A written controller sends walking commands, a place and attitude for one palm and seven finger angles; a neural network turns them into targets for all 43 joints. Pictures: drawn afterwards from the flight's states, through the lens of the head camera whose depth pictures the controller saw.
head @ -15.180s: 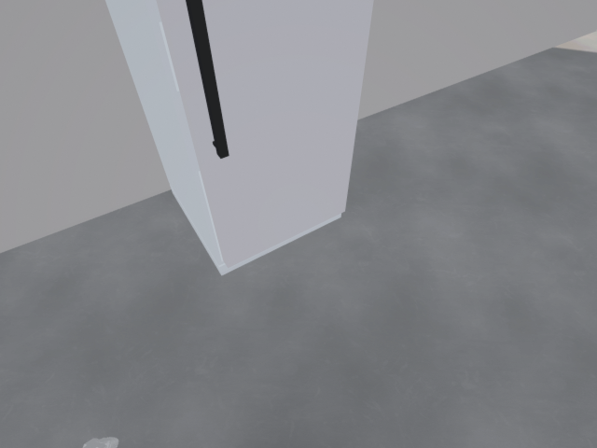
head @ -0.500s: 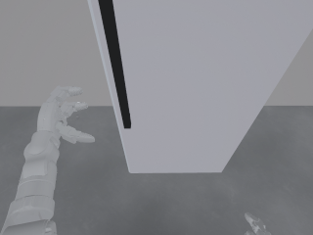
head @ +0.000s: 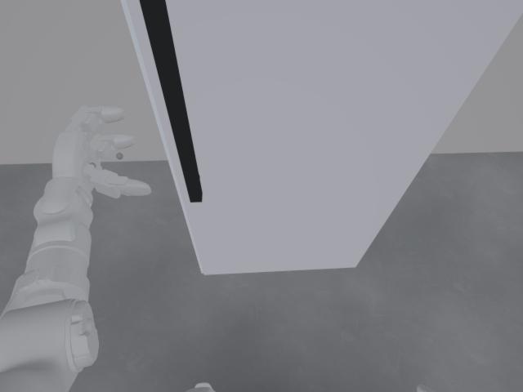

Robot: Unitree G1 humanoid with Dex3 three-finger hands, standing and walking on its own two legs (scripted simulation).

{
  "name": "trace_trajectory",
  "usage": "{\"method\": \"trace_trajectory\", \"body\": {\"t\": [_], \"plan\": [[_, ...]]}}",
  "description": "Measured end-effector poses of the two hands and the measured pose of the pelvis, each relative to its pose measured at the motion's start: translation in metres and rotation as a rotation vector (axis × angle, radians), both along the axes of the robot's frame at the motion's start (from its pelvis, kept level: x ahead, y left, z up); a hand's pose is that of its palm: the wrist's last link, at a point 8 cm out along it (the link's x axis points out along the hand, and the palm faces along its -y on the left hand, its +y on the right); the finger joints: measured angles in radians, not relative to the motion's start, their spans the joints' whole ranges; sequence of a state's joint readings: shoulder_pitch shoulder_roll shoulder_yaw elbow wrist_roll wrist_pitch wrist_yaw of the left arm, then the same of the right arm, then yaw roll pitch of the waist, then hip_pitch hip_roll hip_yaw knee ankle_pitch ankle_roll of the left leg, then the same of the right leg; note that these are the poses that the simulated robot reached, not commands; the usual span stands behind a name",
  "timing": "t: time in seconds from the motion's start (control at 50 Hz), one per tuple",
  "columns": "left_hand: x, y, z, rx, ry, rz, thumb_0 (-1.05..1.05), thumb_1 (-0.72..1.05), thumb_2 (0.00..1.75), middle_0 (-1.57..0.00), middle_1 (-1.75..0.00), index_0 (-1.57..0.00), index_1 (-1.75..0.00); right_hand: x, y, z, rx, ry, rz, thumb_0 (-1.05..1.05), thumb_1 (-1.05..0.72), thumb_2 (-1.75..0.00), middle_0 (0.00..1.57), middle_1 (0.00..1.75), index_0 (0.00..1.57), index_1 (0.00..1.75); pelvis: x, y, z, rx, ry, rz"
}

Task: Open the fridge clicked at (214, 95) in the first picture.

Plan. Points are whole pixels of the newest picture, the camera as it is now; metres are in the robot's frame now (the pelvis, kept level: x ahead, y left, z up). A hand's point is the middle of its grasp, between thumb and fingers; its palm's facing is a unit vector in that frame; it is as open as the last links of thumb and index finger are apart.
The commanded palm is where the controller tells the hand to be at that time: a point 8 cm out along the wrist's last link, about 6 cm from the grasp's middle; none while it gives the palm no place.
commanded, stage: move the hooked fingers beside the handle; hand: left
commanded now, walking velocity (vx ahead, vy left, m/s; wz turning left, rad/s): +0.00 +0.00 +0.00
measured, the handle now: (177, 97) +0.54 +0.14 +0.15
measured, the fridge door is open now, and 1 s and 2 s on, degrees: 0 0 0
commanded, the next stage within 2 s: feel for the door with the fingertips in 1.02 s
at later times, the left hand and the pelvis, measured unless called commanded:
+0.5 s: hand (131, 141) +0.48 +0.21 +0.10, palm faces +0.09 -1.00 +0.00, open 14.0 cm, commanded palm +0.45 +0.26 +0.11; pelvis +0.01 +0.01 -0.01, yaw -2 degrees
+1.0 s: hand (126, 148) +0.46 +0.21 +0.11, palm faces +0.10 -1.00 +0.00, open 14.0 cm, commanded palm +0.44 +0.26 +0.11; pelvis +0.00 +0.00 -0.01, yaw +0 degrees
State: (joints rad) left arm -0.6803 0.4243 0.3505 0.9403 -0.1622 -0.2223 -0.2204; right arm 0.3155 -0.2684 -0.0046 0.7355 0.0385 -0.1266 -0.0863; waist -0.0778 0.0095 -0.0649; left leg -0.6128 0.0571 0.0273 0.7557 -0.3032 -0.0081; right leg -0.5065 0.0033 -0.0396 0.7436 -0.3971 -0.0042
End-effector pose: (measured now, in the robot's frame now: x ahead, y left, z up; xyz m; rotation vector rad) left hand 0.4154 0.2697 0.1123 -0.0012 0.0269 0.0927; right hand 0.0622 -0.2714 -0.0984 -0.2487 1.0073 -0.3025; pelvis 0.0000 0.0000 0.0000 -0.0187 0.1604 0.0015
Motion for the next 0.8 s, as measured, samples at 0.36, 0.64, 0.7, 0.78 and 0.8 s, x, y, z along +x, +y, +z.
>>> {"method": "trace_trajectory", "body": {"t": [0.36,0.64,0.7,0.78,0.8], "plan": [[0.045,-0.007,-0.007,-0.011,0.005,-0.001,-0.01,-0.5,0.3,-0.3,-1.2,-0.3,-1.2,-0.045,0.01,-0.01,0.011,0.133,-0.06,0.01,-0.91,-0.9,0.2,0.3,0.2,0.3,0.001,0.008,-0.009,-0.01,0.071,-0.017],[0.033,-0.007,-0.01,-0.012,0.002,0.004,-0.01,-0.5,0.3,-0.3,-1.2,-0.3,-1.2,-0.034,0.014,-0.009,0.028,0.118,-0.067,0.01,-0.91,-0.9,0.2,0.3,0.2,0.3,0.008,0.01,-0.007,-0.013,0.056,-0.018],[0.031,-0.005,-0.01,-0.007,0.004,0.01,-0.01,-0.5,0.3,-0.3,-1.2,-0.3,-1.2,-0.024,0.013,-0.008,0.025,0.091,-0.051,0.01,-0.91,-0.9,0.2,0.3,0.2,0.3,0.007,0.009,-0.007,-0.014,0.051,-0.014],[0.027,-0.004,-0.005,-0.001,-0.014,0.009,-0.01,-0.5,0.3,-0.3,-1.2,-0.3,-1.2,-0.012,0.011,-0.007,0.023,0.059,-0.031,0.01,-0.91,-0.9,0.2,0.3,0.2,0.3,0.006,0.008,-0.007,-0.014,0.047,-0.011],[0.026,-0.005,-0.004,-0.001,-0.018,0.006,-0.01,-0.5,0.3,-0.3,-1.2,-0.3,-1.2,-0.01,0.011,-0.007,0.024,0.051,-0.027,0.01,-0.91,-0.9,0.2,0.3,0.2,0.3,0.006,0.008,-0.007,-0.014,0.045,-0.01]]}}
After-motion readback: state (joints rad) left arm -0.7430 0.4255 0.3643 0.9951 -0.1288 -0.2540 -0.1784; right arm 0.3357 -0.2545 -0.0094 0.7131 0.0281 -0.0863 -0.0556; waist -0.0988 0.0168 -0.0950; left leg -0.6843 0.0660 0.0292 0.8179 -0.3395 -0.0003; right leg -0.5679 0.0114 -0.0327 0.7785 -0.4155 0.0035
